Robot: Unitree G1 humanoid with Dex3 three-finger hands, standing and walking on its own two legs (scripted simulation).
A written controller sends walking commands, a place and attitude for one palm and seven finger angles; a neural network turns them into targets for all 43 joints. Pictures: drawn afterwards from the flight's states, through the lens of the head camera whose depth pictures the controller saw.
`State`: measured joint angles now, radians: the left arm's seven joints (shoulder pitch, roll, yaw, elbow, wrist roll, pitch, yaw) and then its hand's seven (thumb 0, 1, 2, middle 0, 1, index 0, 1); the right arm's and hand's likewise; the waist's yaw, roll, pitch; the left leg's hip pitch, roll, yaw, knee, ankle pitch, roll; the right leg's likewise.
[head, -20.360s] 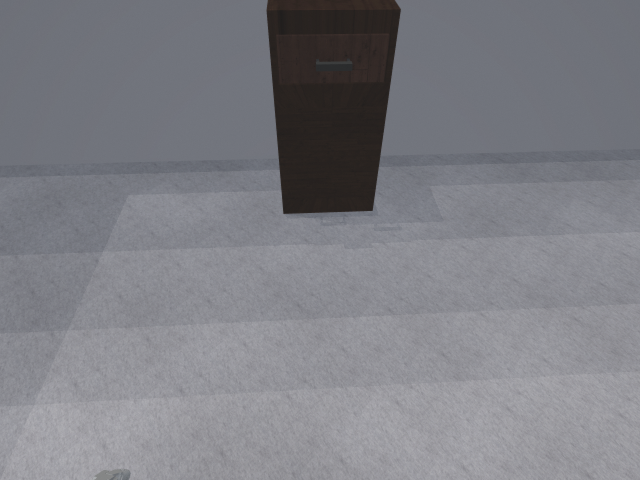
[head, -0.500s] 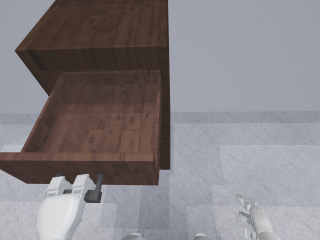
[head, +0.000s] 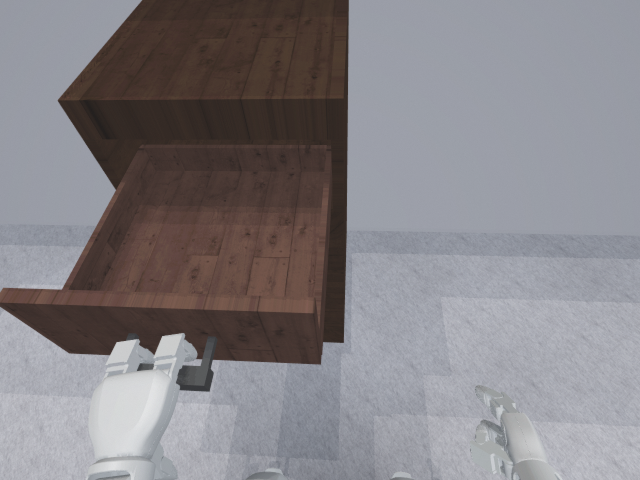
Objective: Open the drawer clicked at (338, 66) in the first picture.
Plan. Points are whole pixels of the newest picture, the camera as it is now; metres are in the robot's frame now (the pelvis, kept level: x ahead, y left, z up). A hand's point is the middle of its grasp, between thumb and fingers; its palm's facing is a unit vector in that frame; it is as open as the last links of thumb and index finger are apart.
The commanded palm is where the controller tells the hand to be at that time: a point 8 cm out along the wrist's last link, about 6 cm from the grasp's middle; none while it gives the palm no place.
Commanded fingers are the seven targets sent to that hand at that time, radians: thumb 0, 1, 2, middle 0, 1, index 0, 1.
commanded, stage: lift the hand off the handle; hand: left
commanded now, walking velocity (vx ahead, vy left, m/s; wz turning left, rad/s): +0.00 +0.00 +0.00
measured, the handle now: (165, 359) +0.26 +0.23 +0.00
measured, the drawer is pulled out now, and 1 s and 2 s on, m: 0.30 0.30 0.30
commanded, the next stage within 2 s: draw the hand back to the body in 1.56 s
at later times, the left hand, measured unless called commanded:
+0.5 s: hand (156, 394) +0.21 +0.22 +0.01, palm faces +0.02 -0.10 -0.99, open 13.5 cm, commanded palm +0.19 +0.22 +0.07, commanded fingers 0.00 -0.50 0.30 -0.30 -1.20 -0.30 -1.20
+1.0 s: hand (138, 373) +0.21 +0.21 +0.08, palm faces +0.06 -0.12 -0.99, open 13.5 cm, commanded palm +0.19 +0.21 +0.14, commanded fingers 0.00 -0.50 0.30 -0.30 -1.20 -0.30 -1.20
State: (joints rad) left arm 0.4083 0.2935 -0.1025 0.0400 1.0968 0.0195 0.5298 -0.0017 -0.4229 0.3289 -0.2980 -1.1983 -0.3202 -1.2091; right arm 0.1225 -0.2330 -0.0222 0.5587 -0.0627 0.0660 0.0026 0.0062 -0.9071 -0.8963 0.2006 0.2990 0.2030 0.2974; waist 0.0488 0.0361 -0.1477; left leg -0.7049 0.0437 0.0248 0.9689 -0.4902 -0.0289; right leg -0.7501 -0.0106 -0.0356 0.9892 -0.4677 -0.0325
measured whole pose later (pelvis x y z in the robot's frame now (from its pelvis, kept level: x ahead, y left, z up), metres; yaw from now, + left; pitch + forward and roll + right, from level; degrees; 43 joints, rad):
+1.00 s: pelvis +0.01 +0.00 +0.03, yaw +0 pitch +5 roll +1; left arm 0.41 0.35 -0.14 -0.20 1.02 0.09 0.32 0.00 -0.49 0.30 -0.32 -1.20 -0.38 -1.23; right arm 0.11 -0.22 0.01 0.57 -0.04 0.08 0.00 0.01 -0.91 -0.90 0.20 0.30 0.20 0.30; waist 0.10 0.07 -0.08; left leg -0.40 0.03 0.03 0.71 -0.40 -0.02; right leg -0.46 -0.02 -0.03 0.76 -0.39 -0.02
